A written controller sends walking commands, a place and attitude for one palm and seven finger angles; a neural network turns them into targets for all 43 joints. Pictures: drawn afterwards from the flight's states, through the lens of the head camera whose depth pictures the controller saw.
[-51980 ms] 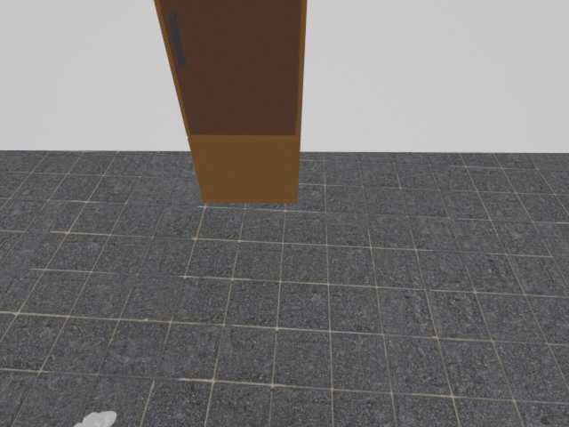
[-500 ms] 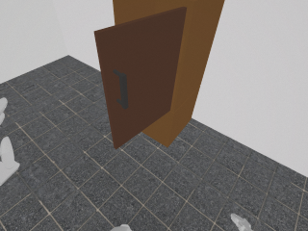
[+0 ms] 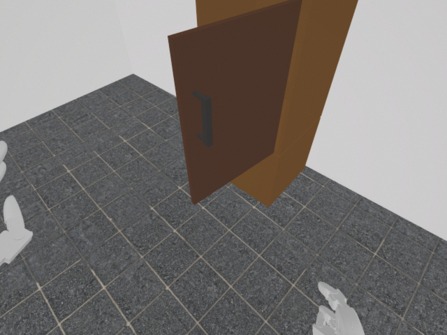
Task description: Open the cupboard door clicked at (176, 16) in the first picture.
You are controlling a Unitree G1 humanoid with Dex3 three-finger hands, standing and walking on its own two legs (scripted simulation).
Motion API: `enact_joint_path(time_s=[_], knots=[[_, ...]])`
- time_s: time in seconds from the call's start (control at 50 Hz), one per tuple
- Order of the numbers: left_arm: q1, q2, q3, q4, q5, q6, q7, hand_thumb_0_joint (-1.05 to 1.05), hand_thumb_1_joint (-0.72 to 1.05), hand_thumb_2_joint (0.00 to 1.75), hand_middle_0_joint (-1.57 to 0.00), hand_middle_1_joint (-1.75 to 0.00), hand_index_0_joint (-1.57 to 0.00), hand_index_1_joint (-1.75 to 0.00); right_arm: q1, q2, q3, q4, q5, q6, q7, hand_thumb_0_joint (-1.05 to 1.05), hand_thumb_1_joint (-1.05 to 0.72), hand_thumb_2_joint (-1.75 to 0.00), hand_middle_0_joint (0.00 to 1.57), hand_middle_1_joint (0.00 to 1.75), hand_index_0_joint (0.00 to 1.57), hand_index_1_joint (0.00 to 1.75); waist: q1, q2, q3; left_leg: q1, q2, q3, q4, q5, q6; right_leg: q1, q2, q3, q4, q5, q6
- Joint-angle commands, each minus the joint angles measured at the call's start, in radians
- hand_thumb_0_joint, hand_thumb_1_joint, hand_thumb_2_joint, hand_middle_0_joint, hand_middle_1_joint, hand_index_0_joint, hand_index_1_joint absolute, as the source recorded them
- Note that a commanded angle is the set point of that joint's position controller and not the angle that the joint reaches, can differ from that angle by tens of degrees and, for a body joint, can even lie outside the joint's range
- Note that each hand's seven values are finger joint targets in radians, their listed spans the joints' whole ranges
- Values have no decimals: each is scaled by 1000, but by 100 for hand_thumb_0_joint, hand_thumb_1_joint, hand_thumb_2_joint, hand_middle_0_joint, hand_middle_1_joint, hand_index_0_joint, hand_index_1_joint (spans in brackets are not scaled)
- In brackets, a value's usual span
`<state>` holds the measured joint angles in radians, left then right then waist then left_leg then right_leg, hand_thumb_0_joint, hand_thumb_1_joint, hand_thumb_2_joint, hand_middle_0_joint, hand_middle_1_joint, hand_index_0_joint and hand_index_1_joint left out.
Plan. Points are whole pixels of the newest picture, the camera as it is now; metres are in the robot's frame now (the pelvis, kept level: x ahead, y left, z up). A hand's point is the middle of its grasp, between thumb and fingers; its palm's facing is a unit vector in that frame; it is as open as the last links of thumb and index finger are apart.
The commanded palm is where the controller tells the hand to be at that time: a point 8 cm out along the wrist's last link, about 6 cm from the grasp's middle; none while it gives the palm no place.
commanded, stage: let the arm hang, fingers relaxed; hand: left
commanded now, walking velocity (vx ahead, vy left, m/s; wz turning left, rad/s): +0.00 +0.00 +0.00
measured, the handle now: (202, 119) +0.62 +0.10 +0.04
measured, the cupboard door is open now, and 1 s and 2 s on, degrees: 81 81 81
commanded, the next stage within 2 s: look to check the result in 1.14 s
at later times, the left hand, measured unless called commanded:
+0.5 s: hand out of the picture -0.01 +0.18 -0.16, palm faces +0.13 -0.96 -0.25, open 7.0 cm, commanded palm none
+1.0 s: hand out of the picture -0.06 +0.18 -0.16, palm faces +0.11 -0.98 -0.19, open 7.3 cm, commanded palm none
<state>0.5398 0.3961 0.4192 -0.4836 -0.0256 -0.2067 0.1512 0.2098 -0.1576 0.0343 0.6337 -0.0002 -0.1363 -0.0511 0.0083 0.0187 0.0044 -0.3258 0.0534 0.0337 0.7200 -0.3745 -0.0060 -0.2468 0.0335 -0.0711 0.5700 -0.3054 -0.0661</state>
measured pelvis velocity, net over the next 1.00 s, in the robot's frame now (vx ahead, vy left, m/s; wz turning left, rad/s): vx -0.05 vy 0.01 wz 0.06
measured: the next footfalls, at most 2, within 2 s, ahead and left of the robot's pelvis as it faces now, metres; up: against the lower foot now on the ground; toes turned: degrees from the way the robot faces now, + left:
left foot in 0.50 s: -0.01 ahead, +0.11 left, +0.00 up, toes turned +6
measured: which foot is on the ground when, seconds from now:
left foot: down 0.00-0.28, up 0.30-0.48, down 0.50-1.00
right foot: down 0.00-1.00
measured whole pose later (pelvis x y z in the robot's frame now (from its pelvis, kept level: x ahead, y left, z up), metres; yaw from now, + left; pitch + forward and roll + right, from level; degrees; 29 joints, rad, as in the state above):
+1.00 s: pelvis -0.05 +0.01 +0.01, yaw +4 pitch -2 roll +0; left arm 0.27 0.13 0.02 1.14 0.02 0.01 0.03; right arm 0.34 -0.12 0.00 1.15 -0.02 0.01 -0.03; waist 0.00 0.01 0.03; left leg -0.16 -0.02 0.05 0.40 -0.22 0.03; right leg -0.22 0.03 -0.02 0.40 -0.15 -0.04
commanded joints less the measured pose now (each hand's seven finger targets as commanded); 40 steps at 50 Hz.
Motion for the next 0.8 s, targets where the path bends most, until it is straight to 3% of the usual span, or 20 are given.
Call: enact_joint_path(time_s=[0.0, 0.02, 0.04, 0.06, 0.08, 0.1, 0.12, 0.16, 0.18, 0.22, 0.24, 0.26, 0.28, 0.34, 0.4, 0.46, 0.5, 0.54, 0.62, 0.78], knots=[[-88, 187, 125, -142, -5, -50, 31, 0, 90, 90, -20, -30, -20, -30, -79, -133, -54, -131, -1, -34, -12, 0, -90, -90, 20, 30, 20, 30, -18, -97, -46, -82, -4, -19, -16, -44, 10, 106, -287, 310, -215, 301, -98], [-148, -47, -270, 593, 89, 125, -108, 0, 90, 90, -20, -30, -20, -30, -62, -218, -102, 112, -12, -28, 82, 0, -90, -90, 20, 30, 20, 30, -72, -32, -9, -121, 34, -17, 18, 29, 13, -7, -315, 121, -22, 598, -64], [-102, -72, -278, 622, 64, 189, -137, 0, 90, 90, -20, -30, -20, -30, 28, -168, -93, 86, -4, 43, 72, 0, -90, -90, 20, 30, 20, 30, -60, -7, -61, 45, -6, -22, -82, 169, 7, -87, -217, 120, 29, 479, -31], [-112, -105, -302, 651, 56, 209, -147, 0, 90, 90, -20, -30, -20, -30, 41, -171, -84, 71, -11, 74, 68, 0, -90, -90, 20, 30, 20, 30, -48, 4, -56, 72, 46, -103, -149, 356, 47, -164, -160, 56, 106, 253, 20], [-109, -126, -323, 693, 56, 218, -150, 0, 90, 90, -20, -30, -20, -30, 5, -222, -86, 56, -28, 82, 63, 0, -90, -90, 20, 30, 20, 30, -21, 62, -51, 17, 189, -273, -234, 417, 134, -206, -84, 19, 242, 7, 58], [-169, -117, -335, 728, 55, 219, -147, 0, 90, 90, -20, -30, -20, -30, -26, -247, -86, 42, -39, 94, 57, 0, -90, -90, 20, 30, 20, 30, -20, -15, -44, -35, 269, -385, -311, 376, 194, -186, -54, 48, 341, -200, 61], [-217, -126, -334, 750, 54, 211, -150, 0, 90, 90, -20, -30, -20, -30, -20, -259, -81, 28, -57, 88, 46, 0, -90, -90, 20, 30, 20, 30, -27, -34, -25, -33, 285, -449, -335, 502, 239, -221, -59, 89, 381, -211, 69], [-276, -91, -335, 885, 50, 206, -139, 0, 90, 90, -20, -30, -20, -30, -15, -255, -79, 70, -66, 90, 36, 0, -90, -90, 20, 30, 20, 30, -28, 23, -82, 83, 267, -407, -296, 839, 247, -210, -66, 126, 388, -196, 77], [-257, -81, -337, 969, 43, 203, -133, 0, 90, 90, -20, -30, -20, -30, -40, -247, -75, 91, -58, 99, 33, 0, -90, -90, 20, 30, 20, 30, -3, 33, -116, 95, 240, -333, -265, 870, 227, -121, -72, 133, 280, -169, 75], [-179, -47, -343, 1134, 49, 192, -131, 0, 90, 90, -20, -30, -20, -30, -89, -202, -62, 130, -33, 114, 34, 0, -90, -90, 20, 30, 20, 30, 46, -38, -153, -7, 80, -155, -154, 558, 97, 139, -94, 195, -55, 230, 59], [-188, -3, -349, 1197, 53, 185, -129, 0, 90, 90, -20, -30, -20, -30, -65, -148, -57, 152, -15, 124, 39, 0, -90, -90, 20, 30, 20, 30, 12, -155, -132, -40, -34, -41, -96, 188, 22, 132, -245, 365, -170, 371, 13], [-228, 4, -355, 1244, 47, 177, -127, 0, 90, 90, -20, -30, -20, -30, -62, -139, -57, 184, -19, 143, 33, 0, -90, -90, 20, 30, 20, 30, 5, -255, -88, -50, -69, -32, -14, -78, -1, 90, -308, 463, -240, 448, -31], [-244, -9, -357, 1284, 50, 174, -124, 0, 90, 90, -20, -30, -20, -30, -51, -147, -68, 219, -20, 152, 29, 0, -90, -90, 20, 30, 20, 30, 7, -193, -61, -45, -61, -59, 54, -127, 3, 84, -313, 461, -255, 498, -52], [-270, -56, -339, 1347, 54, 173, -116, 0, 90, 90, -20, -30, -20, -30, 15, -111, -83, 292, -16, 162, 22, 0, -90, -90, 20, 30, 20, 30, -19, 8, -73, -23, -46, -50, 79, -86, 4, 162, -279, 361, -216, 597, -106], [-297, -75, -351, 1410, 48, 183, -115, 0, 90, 90, -20, -30, -20, -30, 61, -84, -77, 342, -13, 165, 21, 0, -90, -90, 20, 30, 20, 30, -29, -55, -35, 60, -31, -36, -114, -27, 11, 139, -239, 287, -243, 432, -110], [-292, -113, -372, 1476, 33, 186, -118, 0, 90, 90, -20, -30, -20, -30, 117, -94, -66, 411, -20, 148, 14, 0, -90, -90, 20, 30, 20, 30, -33, -12, -19, 218, 24, -94, -346, 265, 44, 59, -150, 210, -234, 304, -5], [-277, -124, -378, 1509, 35, 188, -114, 0, 90, 90, -20, -30, -20, -30, 107, -119, -62, 431, -22, 148, 6, 0, -90, -90, 20, 30, 20, 30, -13, -37, 1, 174, 58, -92, -320, 241, 45, 87, -119, 193, -286, 256, 44], [-299, -106, -381, 1543, 29, 198, -118, 0, 90, 90, -20, -30, -20, -30, 102, -96, -52, 461, -21, 145, 12, 0, -90, -90, 20, 30, 20, 30, -16, 70, 16, 143, 50, -98, -385, 204, 38, 109, -119, 177, -269, 182, 20], [-285, -111, -386, 1587, 32, 202, -121, 0, 90, 90, -20, -30, -20, -30, 117, -99, -51, 482, -24, 146, 13, 0, -90, -90, 20, 30, 20, 30, -11, -23, 79, 105, 35, -93, -429, 88, 42, 83, -119, 187, -320, 22, 18], [-252, -137, -384, 1599, 36, 204, -117, 0, 90, 90, -20, -30, -20, -30, 166, -74, -50, 497, -28, 144, 13, 0, -90, -90, 20, 30, 20, 30, -14, -24, 116, 72, 26, -94, -442, 17, 49, 18, -112, 190, -316, -53, 22]])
